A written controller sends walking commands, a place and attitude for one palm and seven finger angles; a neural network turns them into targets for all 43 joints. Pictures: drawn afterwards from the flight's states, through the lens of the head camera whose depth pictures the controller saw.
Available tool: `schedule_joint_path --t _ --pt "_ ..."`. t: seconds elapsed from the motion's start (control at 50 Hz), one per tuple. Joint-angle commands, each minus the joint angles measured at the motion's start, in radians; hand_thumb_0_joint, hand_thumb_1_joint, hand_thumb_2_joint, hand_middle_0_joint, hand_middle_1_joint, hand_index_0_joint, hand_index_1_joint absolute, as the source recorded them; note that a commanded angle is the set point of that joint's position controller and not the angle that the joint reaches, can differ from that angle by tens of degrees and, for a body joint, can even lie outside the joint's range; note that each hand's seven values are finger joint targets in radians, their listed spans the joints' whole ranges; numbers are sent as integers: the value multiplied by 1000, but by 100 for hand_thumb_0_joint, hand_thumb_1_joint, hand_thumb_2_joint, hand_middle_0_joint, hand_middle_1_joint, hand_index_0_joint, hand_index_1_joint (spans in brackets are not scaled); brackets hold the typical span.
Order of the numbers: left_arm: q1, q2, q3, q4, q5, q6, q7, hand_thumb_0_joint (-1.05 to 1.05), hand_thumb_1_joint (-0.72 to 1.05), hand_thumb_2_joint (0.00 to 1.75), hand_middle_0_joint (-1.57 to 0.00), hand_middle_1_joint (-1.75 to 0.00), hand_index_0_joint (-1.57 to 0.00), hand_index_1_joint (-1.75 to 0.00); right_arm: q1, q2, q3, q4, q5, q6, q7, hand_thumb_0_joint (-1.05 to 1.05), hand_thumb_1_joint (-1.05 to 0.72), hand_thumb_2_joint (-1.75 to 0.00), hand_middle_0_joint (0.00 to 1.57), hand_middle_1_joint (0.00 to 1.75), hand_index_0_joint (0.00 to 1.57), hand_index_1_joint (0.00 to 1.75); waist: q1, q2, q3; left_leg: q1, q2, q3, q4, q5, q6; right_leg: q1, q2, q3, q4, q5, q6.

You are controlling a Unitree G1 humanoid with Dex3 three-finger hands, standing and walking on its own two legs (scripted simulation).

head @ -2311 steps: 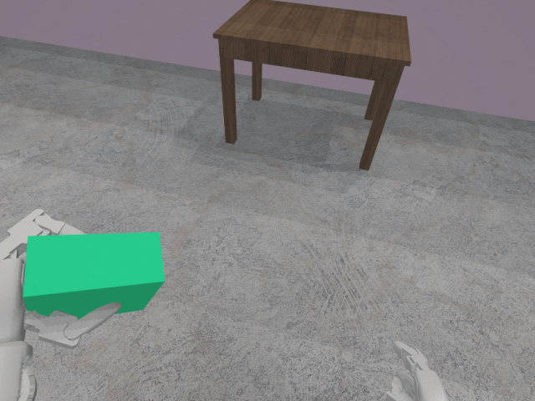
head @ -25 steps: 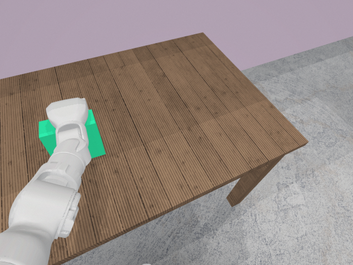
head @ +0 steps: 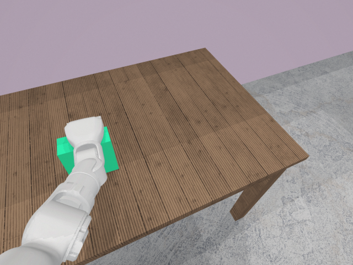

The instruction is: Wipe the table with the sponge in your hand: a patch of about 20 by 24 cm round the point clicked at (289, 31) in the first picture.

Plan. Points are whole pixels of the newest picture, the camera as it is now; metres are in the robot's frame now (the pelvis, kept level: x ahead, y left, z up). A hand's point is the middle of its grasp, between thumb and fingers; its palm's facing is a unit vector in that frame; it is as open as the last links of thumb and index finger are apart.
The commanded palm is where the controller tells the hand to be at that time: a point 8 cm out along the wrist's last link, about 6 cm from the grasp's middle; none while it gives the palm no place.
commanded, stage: wipe back along the middle lane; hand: left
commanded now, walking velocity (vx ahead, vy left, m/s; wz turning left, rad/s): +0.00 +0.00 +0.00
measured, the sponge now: (92, 159) +0.40 +0.25 -0.05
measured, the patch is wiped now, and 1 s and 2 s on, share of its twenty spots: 0.50 0.70 0.75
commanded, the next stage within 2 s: slide across to the third lane in 1.90 s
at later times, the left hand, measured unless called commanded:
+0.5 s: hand (93, 160) +0.36 +0.22 +0.00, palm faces -0.08 +0.01 -1.00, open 10.2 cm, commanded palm +0.32 +0.19 +0.03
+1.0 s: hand (98, 176) +0.32 +0.20 +0.00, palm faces -0.06 -0.02 -1.00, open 10.2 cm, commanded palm +0.27 +0.17 +0.03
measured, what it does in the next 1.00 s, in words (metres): stands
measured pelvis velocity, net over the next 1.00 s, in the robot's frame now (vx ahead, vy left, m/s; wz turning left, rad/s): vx -0.01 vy -0.01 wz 0.01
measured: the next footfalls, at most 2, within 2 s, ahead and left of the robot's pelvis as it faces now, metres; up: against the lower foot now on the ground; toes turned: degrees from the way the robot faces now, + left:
none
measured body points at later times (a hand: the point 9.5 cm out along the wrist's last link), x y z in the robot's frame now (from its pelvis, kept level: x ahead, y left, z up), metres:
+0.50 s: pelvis -0.01 +0.00 +0.00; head +0.01 +0.00 +0.45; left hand +0.36 +0.22 +0.06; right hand +0.12 -0.24 -0.12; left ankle -0.01 +0.09 -0.72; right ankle -0.03 -0.11 -0.72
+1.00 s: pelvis -0.01 -0.01 +0.00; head -0.02 -0.02 +0.45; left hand +0.32 +0.19 +0.05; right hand +0.17 -0.24 -0.10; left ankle -0.01 +0.09 -0.72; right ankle -0.03 -0.11 -0.72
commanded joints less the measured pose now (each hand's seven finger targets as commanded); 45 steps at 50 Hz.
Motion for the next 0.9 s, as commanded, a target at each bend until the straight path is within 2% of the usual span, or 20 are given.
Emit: schedule_joint_path --t 0.0,0.06,0.1,0.12,0.16,0.22,0.24,0.28,0.3,0.4,0.46,0.54,0.58,0.6,0.66,0.74,0.8,0.84,0.86,0.88 --pt "-165 50 -5 -89 -8 9 -25 0 10 130 -120 -160 -120 -160 -21 -143 -38 -111 3 -19 -12 0 -90 -90 20 30 20 30 2 -70 -253 206 10 -15 -49 384 -3 154 -16 6 -45 463 -35" --pt "-161 57 8 -96 -8 16 -28 0 10 130 -120 -160 -120 -160 -38 -143 -35 -118 7 -12 -15 0 -90 -90 20 30 20 30 3 -84 -227 192 11 -19 -59 362 -5 153 -18 11 -48 442 -37" --pt "-100 41 -5 -107 -5 22 -27 0 10 130 -120 -160 -120 -160 -42 -141 -37 -130 4 -10 -15 0 -90 -90 20 30 20 30 15 -85 -240 206 7 -15 -57 368 -4 161 -17 9 -50 448 -38" --pt "-113 13 -34 -122 -5 24 -28 0 10 130 -120 -160 -120 -160 -51 -139 -35 -132 5 -7 -16 0 -90 -90 20 30 20 30 5 -78 -228 209 8 -10 -60 354 -5 151 -17 11 -55 439 -38" --pt "-109 44 1 -139 -12 29 -27 0 10 130 -120 -160 -120 -160 -65 -140 -36 -137 10 -5 -20 0 -90 -90 20 30 20 30 13 -86 -220 207 10 -18 -69 342 -7 159 -18 12 -58 413 -40" --pt "-57 4 -35 -159 -9 43 -24 0 10 130 -120 -160 -120 -160 -78 -136 -34 -150 11 -2 -21 0 -90 -90 20 30 20 30 22 -91 -209 217 8 -22 -77 323 -9 144 -14 4 -64 373 -43" --pt "-75 -22 -59 -171 -11 49 -25 0 10 130 -120 -160 -120 -160 -87 -134 -32 -153 11 -2 -22 0 -90 -90 20 30 20 30 13 -87 -193 219 9 -18 -80 308 -9 134 -13 4 -69 361 -42" --pt "-60 1 -37 -186 -16 54 -22 0 10 130 -120 -160 -120 -160 -94 -136 -34 -155 12 -3 -24 0 -90 -90 20 30 20 30 26 -75 -193 228 7 -26 -83 304 -11 135 -11 3 -70 337 -46" --pt "-68 -30 -64 -197 -18 57 -22 0 10 130 -120 -160 -120 -160 -101 -131 -33 -157 12 -2 -25 0 -90 -90 20 30 20 30 18 -73 -197 237 9 -24 -85 301 -11 129 -11 0 -72 332 -46" --pt "-59 -83 -99 -203 -21 73 -22 0 10 130 -120 -160 -120 -160 -120 -124 -32 -163 14 -3 -23 0 -90 -90 20 30 20 30 25 -62 -178 250 13 -35 -97 266 -16 93 -5 -13 -74 249 -52" --pt "-22 -54 -63 -221 -28 76 -22 0 10 130 -120 -160 -120 -160 -132 -128 -33 -170 12 -1 -23 0 -90 -90 20 30 20 30 38 -89 -196 241 10 -34 -96 275 -15 130 -7 -6 -70 280 -53" --pt "2 -109 -115 -240 -23 87 -24 0 10 130 -120 -160 -120 -160 -148 -123 -29 -174 13 -1 -22 0 -90 -90 20 30 20 30 32 -109 -167 247 12 -31 -96 268 -14 113 -6 -7 -71 275 -52" --pt "18 -97 -105 -258 -30 96 -23 0 10 130 -120 -160 -120 -160 -159 -124 -29 -180 16 -2 -22 0 -90 -90 20 30 20 30 43 -94 -160 249 9 -35 -100 260 -15 118 -5 -7 -72 258 -55" --pt "14 -116 -124 -261 -25 100 -24 0 10 130 -120 -160 -120 -160 -160 -121 -27 -179 15 -2 -20 0 -90 -90 20 30 20 30 38 -92 -160 254 11 -35 -100 263 -16 110 -5 -10 -70 257 -55" --pt "57 -140 -139 -298 -29 108 -31 0 10 130 -120 -160 -120 -160 -183 -118 -29 -192 18 -2 -13 0 -90 -90 20 30 20 30 53 -90 -175 263 10 -39 -100 278 -16 124 -5 -11 -63 264 -59" --pt "106 -117 -130 -327 -34 123 -35 0 10 130 -120 -160 -120 -160 -198 -122 -23 -198 19 2 -16 0 -90 -90 20 30 20 30 57 -119 -153 253 5 -32 -100 264 -13 145 -9 2 -69 284 -57" --pt "167 -132 -146 -372 -40 136 -43 0 10 130 -120 -160 -120 -160 -214 -119 -21 -213 22 5 -11 0 -90 -90 20 30 20 30 70 -111 -146 256 0 -31 -102 274 -12 168 -10 2 -67 303 -59" --pt "153 -137 -161 -397 -40 146 -49 0 10 130 -120 -160 -120 -160 -226 -120 -17 -219 24 7 -12 0 -90 -90 20 30 20 30 63 -125 -133 253 -1 -30 -108 253 -11 164 -10 6 -74 284 -57" --pt "159 -91 -114 -400 -39 150 -48 0 10 130 -120 -160 -120 -160 -232 -126 -20 -215 24 8 -15 0 -90 -90 20 30 20 30 74 -127 -124 251 -1 -38 -112 247 -12 166 -7 18 -79 276 -61" --pt "172 -128 -154 -413 -40 154 -53 0 10 130 -120 -160 -120 -160 -233 -120 -16 -221 24 8 -16 0 -90 -90 20 30 20 30 68 -122 -130 258 -4 -30 -112 250 -10 174 -11 11 -76 282 -58"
